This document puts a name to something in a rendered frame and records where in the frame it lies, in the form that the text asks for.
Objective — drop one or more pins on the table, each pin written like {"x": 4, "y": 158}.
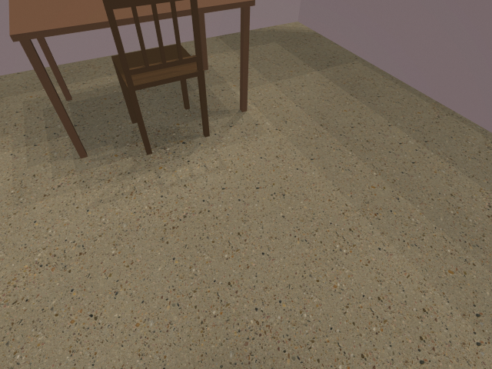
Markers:
{"x": 30, "y": 19}

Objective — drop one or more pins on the chair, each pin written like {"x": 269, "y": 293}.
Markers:
{"x": 157, "y": 66}

